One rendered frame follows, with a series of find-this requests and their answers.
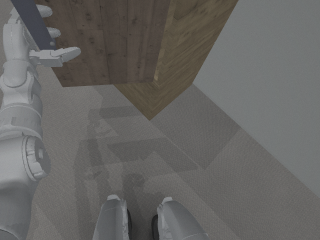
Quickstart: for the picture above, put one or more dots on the left robot thigh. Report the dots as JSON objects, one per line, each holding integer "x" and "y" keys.
{"x": 112, "y": 217}

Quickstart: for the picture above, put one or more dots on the left robot shin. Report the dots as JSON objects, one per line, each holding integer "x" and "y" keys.
{"x": 125, "y": 229}

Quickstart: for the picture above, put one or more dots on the robot left forearm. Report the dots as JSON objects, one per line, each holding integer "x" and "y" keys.
{"x": 22, "y": 109}

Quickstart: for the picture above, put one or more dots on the handle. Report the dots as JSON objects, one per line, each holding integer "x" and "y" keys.
{"x": 32, "y": 19}

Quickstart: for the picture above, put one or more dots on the robot left upper arm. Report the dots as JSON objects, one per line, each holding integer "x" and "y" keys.
{"x": 23, "y": 163}

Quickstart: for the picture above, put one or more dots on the cupboard door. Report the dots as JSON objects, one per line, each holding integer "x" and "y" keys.
{"x": 120, "y": 40}

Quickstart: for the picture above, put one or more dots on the robot left hand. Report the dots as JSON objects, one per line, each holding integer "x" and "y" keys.
{"x": 17, "y": 42}

